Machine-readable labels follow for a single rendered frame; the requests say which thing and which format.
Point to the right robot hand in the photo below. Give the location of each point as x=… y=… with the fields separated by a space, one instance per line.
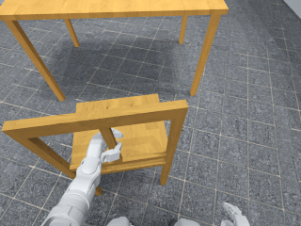
x=236 y=214

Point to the robot left forearm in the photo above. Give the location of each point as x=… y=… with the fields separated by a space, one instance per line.
x=73 y=206

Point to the chair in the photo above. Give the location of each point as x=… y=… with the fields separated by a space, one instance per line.
x=139 y=118

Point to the table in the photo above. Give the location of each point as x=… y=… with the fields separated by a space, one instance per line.
x=12 y=11

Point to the left robot hand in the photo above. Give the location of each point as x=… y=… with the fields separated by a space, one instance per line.
x=97 y=147

